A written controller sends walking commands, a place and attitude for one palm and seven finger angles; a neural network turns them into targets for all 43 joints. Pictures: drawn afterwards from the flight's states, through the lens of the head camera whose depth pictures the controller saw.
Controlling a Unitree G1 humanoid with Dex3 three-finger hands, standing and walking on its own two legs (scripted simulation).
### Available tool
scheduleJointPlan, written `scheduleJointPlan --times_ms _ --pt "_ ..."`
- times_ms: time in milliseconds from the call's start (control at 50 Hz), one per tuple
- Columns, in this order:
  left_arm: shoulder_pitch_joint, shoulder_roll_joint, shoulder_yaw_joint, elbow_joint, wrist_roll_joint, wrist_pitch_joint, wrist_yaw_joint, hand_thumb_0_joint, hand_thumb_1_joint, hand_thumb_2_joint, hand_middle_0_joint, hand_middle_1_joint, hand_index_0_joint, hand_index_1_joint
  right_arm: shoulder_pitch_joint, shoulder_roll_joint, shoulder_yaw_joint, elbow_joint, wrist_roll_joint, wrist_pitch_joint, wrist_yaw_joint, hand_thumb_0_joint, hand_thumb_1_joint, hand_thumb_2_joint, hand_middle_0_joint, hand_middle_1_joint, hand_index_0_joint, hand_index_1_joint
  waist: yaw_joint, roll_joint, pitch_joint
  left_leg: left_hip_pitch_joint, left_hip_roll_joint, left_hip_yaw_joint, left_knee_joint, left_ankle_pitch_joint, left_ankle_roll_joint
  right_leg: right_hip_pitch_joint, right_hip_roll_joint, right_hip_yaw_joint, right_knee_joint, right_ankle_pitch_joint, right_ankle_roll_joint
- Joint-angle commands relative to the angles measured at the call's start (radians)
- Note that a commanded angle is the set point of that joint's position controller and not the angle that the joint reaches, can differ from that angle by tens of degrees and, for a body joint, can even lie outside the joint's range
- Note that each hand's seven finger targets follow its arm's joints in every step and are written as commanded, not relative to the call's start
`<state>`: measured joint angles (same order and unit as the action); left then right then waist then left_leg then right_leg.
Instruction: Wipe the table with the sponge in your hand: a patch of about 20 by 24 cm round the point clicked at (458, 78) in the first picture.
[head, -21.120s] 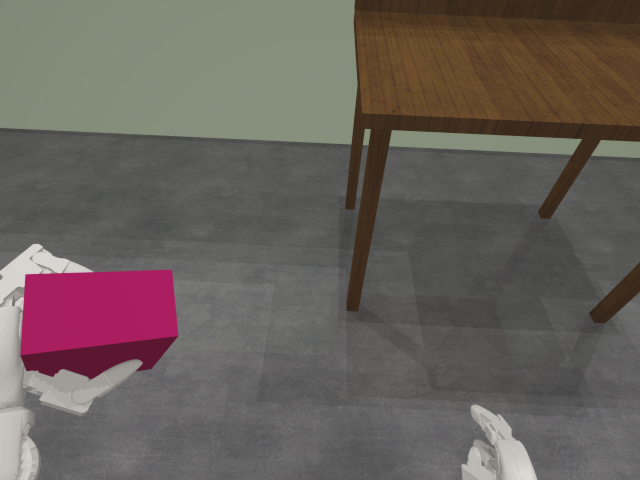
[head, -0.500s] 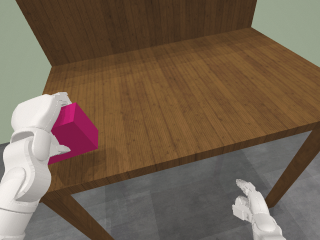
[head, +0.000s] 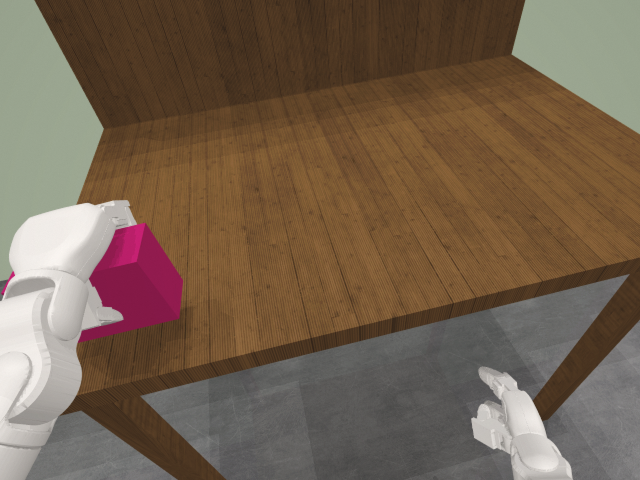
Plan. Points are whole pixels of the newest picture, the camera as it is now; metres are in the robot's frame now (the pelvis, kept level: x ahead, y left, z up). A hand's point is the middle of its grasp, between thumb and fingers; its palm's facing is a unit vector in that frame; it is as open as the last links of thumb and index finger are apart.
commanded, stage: move the sponge above the wiping area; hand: left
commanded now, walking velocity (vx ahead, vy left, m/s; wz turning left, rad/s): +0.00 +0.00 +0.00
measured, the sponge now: (111, 294) +0.25 +0.31 +0.13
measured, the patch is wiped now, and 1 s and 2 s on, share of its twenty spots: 0.05 0.05 0.05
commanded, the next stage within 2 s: none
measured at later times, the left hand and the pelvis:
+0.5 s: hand (95, 259) +0.27 +0.32 +0.16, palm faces +0.04 -0.02 -1.00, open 10.4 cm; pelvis -0.01 +0.00 +0.00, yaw +0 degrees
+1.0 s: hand (95, 257) +0.27 +0.31 +0.17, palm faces +0.09 -0.02 -1.00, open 10.4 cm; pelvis +0.00 +0.01 +0.00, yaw +0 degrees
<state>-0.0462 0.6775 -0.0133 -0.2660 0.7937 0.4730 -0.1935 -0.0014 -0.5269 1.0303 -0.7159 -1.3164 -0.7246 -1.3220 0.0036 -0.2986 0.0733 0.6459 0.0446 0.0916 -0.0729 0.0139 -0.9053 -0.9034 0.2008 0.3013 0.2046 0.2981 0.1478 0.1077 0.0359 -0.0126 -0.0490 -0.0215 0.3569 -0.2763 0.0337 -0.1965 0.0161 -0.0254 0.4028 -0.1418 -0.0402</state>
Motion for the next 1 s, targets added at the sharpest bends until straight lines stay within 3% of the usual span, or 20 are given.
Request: scheduleJointPlan --times_ms 0,60,200,260,300,360,380,440,460,520,560,660,740,760,840,860,880,940,960,980 --pt "-0.373 0.342 0.266 -0.1 0.055 -0.055 0.102 0.0 0.1 1.3 -1.2 -1.6 -1.2 -1.6 -0.18 -0.074 -0.035 -0.143 -0.01 -0.072 -0.005 0.0 -0.9 -0.9 0.2 0.3 0.2 0.3 -0.013 -0.022 -0.256 -0.123 0.011 -0.03 -0.052 0.373 0.0 0.268 -0.018 0.097 -0.025 0.142 -0.051" --pt "-0.399 0.331 0.246 -0.024 0.042 -0.03 0.096 0.0 0.1 1.3 -1.2 -1.6 -1.2 -1.6 -0.237 -0.08 -0.031 -0.153 0.01 -0.066 -0.004 0.0 -0.9 -0.9 0.2 0.3 0.2 0.3 -0.013 -0.017 -0.193 -0.15 0.012 -0.036 -0.064 0.301 -0.006 0.225 -0.011 0.14 -0.046 0.077 -0.061" --pt "-0.386 0.278 0.167 0.052 0.036 0.0 0.015 0.0 0.1 1.3 -1.2 -1.6 -1.2 -1.6 -0.195 -0.1 -0.04 -0.158 0.009 -0.057 0.0 0.0 -0.9 -0.9 0.2 0.3 0.2 0.3 -0.035 -0.053 -0.234 -0.171 0.013 -0.017 -0.053 0.271 0.006 0.247 -0.033 0.079 -0.034 0.084 -0.034" --pt "-0.425 0.344 0.204 0.074 0.058 -0.031 -0.006 0.0 0.1 1.3 -1.2 -1.6 -1.2 -1.6 -0.216 -0.098 -0.033 -0.177 0.02 -0.064 -0.012 0.0 -0.9 -0.9 0.2 0.3 0.2 0.3 -0.043 -0.078 -0.225 -0.175 0.018 -0.027 -0.054 0.191 0.012 0.212 -0.023 0.112 -0.049 -0.019 -0.036" --pt "-0.472 0.346 0.202 0.13 0.065 -0.081 -0.001 0.0 0.1 1.3 -1.2 -1.6 -1.2 -1.6 -0.153 -0.103 -0.039 -0.151 0.007 -0.069 -0.021 0.0 -0.9 -0.9 0.2 0.3 0.2 0.3 -0.054 -0.095 -0.219 -0.174 0.015 -0.021 -0.056 0.186 0.016 0.21 -0.033 0.071 -0.055 -0.027 -0.028" --pt "-0.52 0.414 0.262 0.008 0.066 -0.171 0.034 0.0 0.1 1.3 -1.2 -1.6 -1.2 -1.6 -0.188 -0.086 -0.032 -0.182 0.007 -0.096 -0.029 0.0 -0.9 -0.9 0.2 0.3 0.2 0.3 -0.028 0.014 -0.286 -0.142 0.01 -0.041 -0.054 0.192 0.013 0.243 -0.025 0.125 -0.049 -0.031 -0.05" --pt "-0.554 0.399 0.26 0.007 0.061 -0.199 0.054 0.0 0.1 1.3 -1.2 -1.6 -1.2 -1.6 -0.153 -0.077 -0.034 -0.169 -0.006 -0.106 -0.032 0.0 -0.9 -0.9 0.2 0.3 0.2 0.3 -0.026 0.014 -0.322 -0.139 0.008 -0.027 -0.049 0.219 0.009 0.279 -0.043 0.087 -0.038 -0.01 -0.045" --pt "-0.481 0.413 0.316 0.052 0.041 -0.237 0.099 0.0 0.1 1.3 -1.2 -1.6 -1.2 -1.6 -0.124 -0.086 -0.052 -0.14 -0.014 -0.105 -0.031 0.0 -0.9 -0.9 0.2 0.3 0.2 0.3 -0.011 0.041 -0.274 -0.151 0.011 -0.037 -0.061 0.246 -0.003 0.276 -0.035 0.096 -0.047 0.035 -0.056" --pt "-0.486 0.458 0.355 0.041 0.047 -0.226 0.114 0.0 0.1 1.3 -1.2 -1.6 -1.2 -1.6 -0.163 -0.084 -0.044 -0.156 -0.003 -0.111 -0.029 0.0 -0.9 -0.9 0.2 0.3 0.2 0.3 -0.003 0.055 -0.267 -0.156 0.009 -0.047 -0.059 0.242 -0.005 0.268 -0.023 0.145 -0.046 0.02 -0.07" --pt "-0.461 0.381 0.31 0.115 0.023 -0.191 0.139 0.0 0.1 1.3 -1.2 -1.6 -1.2 -1.6 -0.139 -0.096 -0.057 -0.127 -0.008 -0.097 -0.018 0.0 -0.9 -0.9 0.2 0.3 0.2 0.3 -0.007 0.025 -0.224 -0.193 0.015 -0.034 -0.074 0.254 -0.019 0.272 -0.035 0.1 -0.049 0.047 -0.061" --pt "-0.446 0.382 0.31 0.15 0.019 -0.142 0.135 0.0 0.1 1.3 -1.2 -1.6 -1.2 -1.6 -0.184 -0.098 -0.055 -0.142 0.006 -0.095 -0.016 0.0 -0.9 -0.9 0.2 0.3 0.2 0.3 -0.006 -0.001 -0.202 -0.199 0.014 -0.032 -0.062 0.233 -0.016 0.244 -0.03 0.141 -0.051 0.025 -0.066" --pt "-0.387 0.361 0.262 0.144 0.019 -0.057 0.06 0.0 0.1 1.3 -1.2 -1.6 -1.2 -1.6 -0.209 -0.111 -0.054 -0.163 0.017 -0.069 -0.01 0.0 -0.9 -0.9 0.2 0.3 0.2 0.3 -0.018 -0.06 -0.235 -0.205 0.012 -0.023 -0.049 0.236 -0.004 0.257 -0.034 0.129 -0.03 0.056 -0.049" --pt "-0.41 0.307 0.182 0.103 0.026 -0.083 -0.005 0.0 0.1 1.3 -1.2 -1.6 -1.2 -1.6 -0.159 -0.115 -0.057 -0.156 0.01 -0.067 -0.019 0.0 -0.9 -0.9 0.2 0.3 0.2 0.3 -0.049 -0.082 -0.238 -0.165 0.014 -0.024 -0.049 0.233 0.012 0.224 -0.035 0.064 -0.039 0.063 -0.025" --pt "-0.434 0.302 0.172 0.035 0.032 -0.095 -0.014 0.0 0.1 1.3 -1.2 -1.6 -1.2 -1.6 -0.21 -0.095 -0.041 -0.193 0.022 -0.082 -0.021 0.0 -0.9 -0.9 0.2 0.3 0.2 0.3 -0.051 -0.073 -0.253 -0.144 0.018 -0.036 -0.044 0.228 0.014 0.214 -0.023 0.099 -0.042 0.046 -0.035" --pt "-0.459 0.343 0.227 -0.046 0.037 -0.195 0.022 0.0 0.1 1.3 -1.2 -1.6 -1.2 -1.6 -0.141 -0.088 -0.05 -0.166 -0.007 -0.094 -0.032 0.0 -0.9 -0.9 0.2 0.3 0.2 0.3 -0.031 -0.031 -0.288 -0.104 0.016 -0.043 -0.051 0.288 0.009 0.249 -0.031 0.064 -0.039 0.082 -0.038" --pt "-0.464 0.417 0.298 -0.091 0.048 -0.203 0.043 0.0 0.1 1.3 -1.2 -1.6 -1.2 -1.6 -0.18 -0.082 -0.041 -0.184 0.001 -0.105 -0.033 0.0 -0.9 -0.9 0.2 0.3 0.2 0.3 -0.018 -0.006 -0.299 -0.1 0.015 -0.057 -0.049 0.292 0.009 0.255 -0.014 0.118 -0.037 0.08 -0.054" --pt "-0.495 0.401 0.294 -0.076 0.053 -0.212 0.066 0.0 0.1 1.3 -1.2 -1.6 -1.2 -1.6 -0.14 -0.074 -0.038 -0.165 -0.014 -0.106 -0.03 0.0 -0.9 -0.9 0.2 0.3 0.2 0.3 -0.015 -0.011 -0.31 -0.112 0.013 -0.04 -0.047 0.329 0.001 0.285 -0.035 0.078 -0.026 0.108 -0.051" --pt "-0.452 0.404 0.335 -0.028 0.041 -0.202 0.12 0.0 0.1 1.3 -1.2 -1.6 -1.2 -1.6 -0.131 -0.08 -0.051 -0.142 -0.017 -0.088 -0.018 0.0 -0.9 -0.9 0.2 0.3 0.2 0.3 0.007 0.024 -0.264 -0.141 0.012 -0.043 -0.067 0.366 -0.02 0.298 -0.025 0.094 -0.035 0.143 -0.064" --pt "-0.456 0.441 0.368 -0.055 0.04 -0.18 0.135 0.0 0.1 1.3 -1.2 -1.6 -1.2 -1.6 -0.187 -0.078 -0.045 -0.157 -0.003 -0.091 -0.012 0.0 -0.9 -0.9 0.2 0.3 0.2 0.3 0.017 0.063 -0.265 -0.136 0.009 -0.056 -0.062 0.366 -0.021 0.293 -0.011 0.149 -0.033 0.137 -0.08" --pt "-0.467 0.392 0.329 -0.031 0.034 -0.158 0.15 0.0 0.1 1.3 -1.2 -1.6 -1.2 -1.6 -0.156 -0.079 -0.048 -0.141 -0.01 -0.085 -0.007 0.0 -0.9 -0.9 0.2 0.3 0.2 0.3 0.011 0.057 -0.271 -0.146 0.01 -0.036 -0.065 0.388 -0.027 0.31 -0.028 0.108 -0.026 0.155 -0.071"
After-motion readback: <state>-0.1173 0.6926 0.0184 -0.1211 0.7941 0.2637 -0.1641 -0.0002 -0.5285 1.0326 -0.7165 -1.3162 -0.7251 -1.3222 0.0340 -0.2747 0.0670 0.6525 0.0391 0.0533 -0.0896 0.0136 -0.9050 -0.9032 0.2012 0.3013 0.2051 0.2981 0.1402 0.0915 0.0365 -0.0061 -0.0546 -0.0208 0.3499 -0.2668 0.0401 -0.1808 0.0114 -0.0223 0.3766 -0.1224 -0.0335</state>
